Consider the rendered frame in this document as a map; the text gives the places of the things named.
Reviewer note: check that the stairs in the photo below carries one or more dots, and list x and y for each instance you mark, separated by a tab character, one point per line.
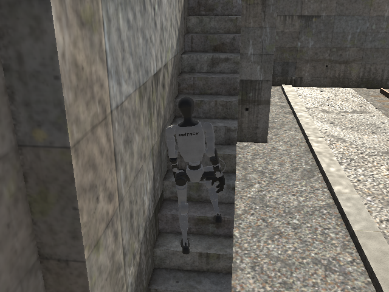
210	76

